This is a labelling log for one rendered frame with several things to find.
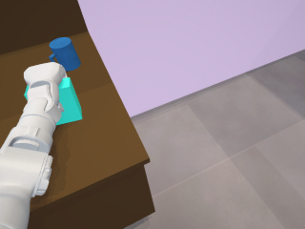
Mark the robot left forearm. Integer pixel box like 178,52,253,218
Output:
0,78,62,158

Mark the robot left upper arm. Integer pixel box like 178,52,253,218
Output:
0,146,53,229

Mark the robot left hand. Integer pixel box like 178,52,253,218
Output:
24,62,68,113

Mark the table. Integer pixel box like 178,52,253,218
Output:
0,0,155,229

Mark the sponge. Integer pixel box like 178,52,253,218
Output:
24,77,83,125

